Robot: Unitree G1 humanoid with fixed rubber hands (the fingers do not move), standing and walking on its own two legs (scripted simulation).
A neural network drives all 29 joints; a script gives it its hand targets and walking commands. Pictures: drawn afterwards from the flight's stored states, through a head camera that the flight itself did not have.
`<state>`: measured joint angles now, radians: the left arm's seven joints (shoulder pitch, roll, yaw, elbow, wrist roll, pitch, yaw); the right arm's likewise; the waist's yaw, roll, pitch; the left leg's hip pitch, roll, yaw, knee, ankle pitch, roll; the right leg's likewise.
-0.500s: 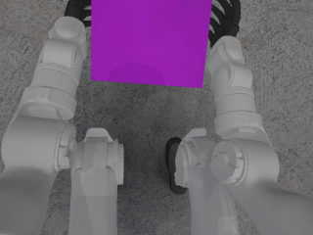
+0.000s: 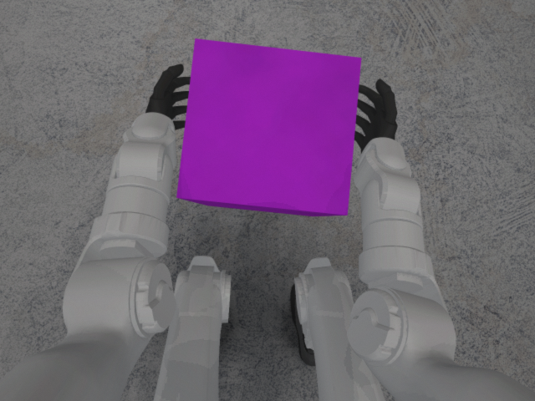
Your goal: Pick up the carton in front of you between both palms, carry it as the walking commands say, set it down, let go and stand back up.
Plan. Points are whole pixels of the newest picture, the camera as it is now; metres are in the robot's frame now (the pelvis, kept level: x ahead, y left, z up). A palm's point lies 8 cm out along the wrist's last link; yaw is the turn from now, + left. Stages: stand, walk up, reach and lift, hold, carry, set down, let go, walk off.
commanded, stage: reach and lift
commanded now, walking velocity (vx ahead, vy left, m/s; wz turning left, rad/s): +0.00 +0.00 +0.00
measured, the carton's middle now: (267, 148) +0.49 +0.01 -0.14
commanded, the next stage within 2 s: none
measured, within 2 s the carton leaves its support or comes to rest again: neither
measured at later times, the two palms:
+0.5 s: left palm (112, 88) +0.45 +0.16 +0.09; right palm (458, 104) +0.45 -0.14 +0.11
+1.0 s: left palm out of the picture +0.39 +0.16 +0.23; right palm out of the picture +0.41 -0.14 +0.26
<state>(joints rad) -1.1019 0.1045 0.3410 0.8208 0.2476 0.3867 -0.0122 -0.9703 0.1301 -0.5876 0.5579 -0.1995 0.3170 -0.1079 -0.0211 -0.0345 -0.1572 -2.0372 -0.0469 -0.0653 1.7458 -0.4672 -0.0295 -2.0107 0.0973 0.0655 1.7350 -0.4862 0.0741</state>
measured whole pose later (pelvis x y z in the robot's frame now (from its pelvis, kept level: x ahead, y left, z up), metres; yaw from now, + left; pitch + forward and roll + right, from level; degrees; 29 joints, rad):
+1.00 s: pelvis +0.08 -0.01 +0.26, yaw +2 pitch +11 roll +0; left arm -0.34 -0.12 0.28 0.52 0.27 0.47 0.01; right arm -0.36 0.18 -0.34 0.47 -0.24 0.42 -0.04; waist 0.01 -0.02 -0.13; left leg -0.60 -0.02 -0.07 0.68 -0.28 -0.02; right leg -0.59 0.04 0.09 0.70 -0.30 0.01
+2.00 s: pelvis +0.11 +0.00 +0.29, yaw +2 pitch -5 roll +0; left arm -0.27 -0.15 0.22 0.30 0.31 0.72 0.00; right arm -0.29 0.16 -0.26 0.32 -0.30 0.63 0.02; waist 0.00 0.00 0.02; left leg -0.08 -0.01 -0.07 0.34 -0.18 -0.01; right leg -0.07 0.02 0.09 0.34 -0.20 0.01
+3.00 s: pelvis +0.09 +0.00 +0.29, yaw +2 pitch -7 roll +0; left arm -0.30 -0.16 0.22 0.25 0.30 0.79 0.00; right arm -0.32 0.17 -0.28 0.26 -0.31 0.70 0.02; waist 0.01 -0.01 0.05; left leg -0.05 -0.01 -0.08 0.34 -0.16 -0.01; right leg -0.03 0.02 0.09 0.34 -0.18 0.01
